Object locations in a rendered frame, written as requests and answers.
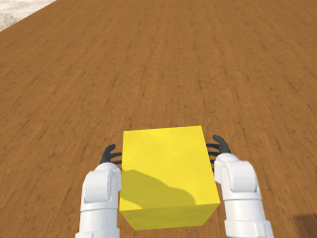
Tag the left robot forearm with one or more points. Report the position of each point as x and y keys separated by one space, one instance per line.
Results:
x=99 y=203

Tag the carton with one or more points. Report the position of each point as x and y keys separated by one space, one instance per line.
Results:
x=167 y=178

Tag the robot right hand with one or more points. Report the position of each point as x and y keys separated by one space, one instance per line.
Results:
x=222 y=147

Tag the robot left hand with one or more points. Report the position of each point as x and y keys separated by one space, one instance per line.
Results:
x=106 y=157

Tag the right robot forearm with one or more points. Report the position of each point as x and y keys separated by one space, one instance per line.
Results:
x=243 y=201

